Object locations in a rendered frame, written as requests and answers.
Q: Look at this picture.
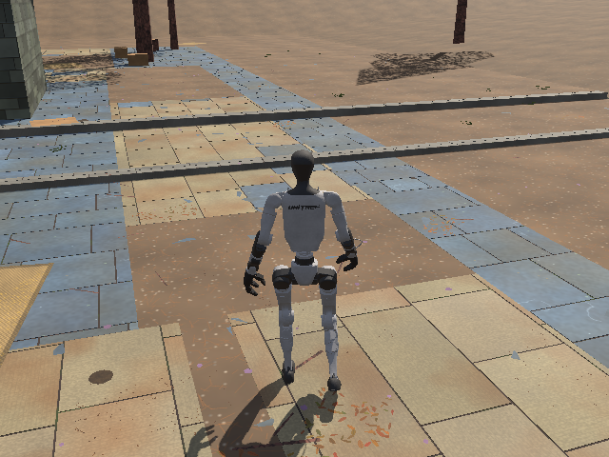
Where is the left robot hand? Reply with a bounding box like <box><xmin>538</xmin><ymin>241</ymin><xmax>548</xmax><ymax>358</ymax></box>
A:
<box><xmin>244</xmin><ymin>272</ymin><xmax>265</xmax><ymax>296</ymax></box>

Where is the robot right thigh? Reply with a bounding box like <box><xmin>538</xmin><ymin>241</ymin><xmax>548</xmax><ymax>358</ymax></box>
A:
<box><xmin>318</xmin><ymin>266</ymin><xmax>337</xmax><ymax>330</ymax></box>

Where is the robot right upper arm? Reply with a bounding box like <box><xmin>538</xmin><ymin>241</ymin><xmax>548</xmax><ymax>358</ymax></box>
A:
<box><xmin>323</xmin><ymin>190</ymin><xmax>351</xmax><ymax>242</ymax></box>

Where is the robot left shin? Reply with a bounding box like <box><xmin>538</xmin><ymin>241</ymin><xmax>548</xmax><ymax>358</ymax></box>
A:
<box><xmin>279</xmin><ymin>310</ymin><xmax>293</xmax><ymax>371</ymax></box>

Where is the robot left upper arm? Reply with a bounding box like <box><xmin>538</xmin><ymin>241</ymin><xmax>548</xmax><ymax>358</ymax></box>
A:
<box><xmin>257</xmin><ymin>192</ymin><xmax>284</xmax><ymax>246</ymax></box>

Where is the right robot hand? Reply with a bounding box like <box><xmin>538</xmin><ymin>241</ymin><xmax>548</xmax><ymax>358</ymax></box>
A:
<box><xmin>336</xmin><ymin>254</ymin><xmax>358</xmax><ymax>271</ymax></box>

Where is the right robot forearm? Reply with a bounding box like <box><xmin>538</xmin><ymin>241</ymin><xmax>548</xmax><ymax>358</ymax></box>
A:
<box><xmin>341</xmin><ymin>228</ymin><xmax>357</xmax><ymax>258</ymax></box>

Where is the left robot forearm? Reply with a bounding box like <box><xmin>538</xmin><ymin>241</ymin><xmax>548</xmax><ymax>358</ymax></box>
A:
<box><xmin>246</xmin><ymin>231</ymin><xmax>266</xmax><ymax>275</ymax></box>

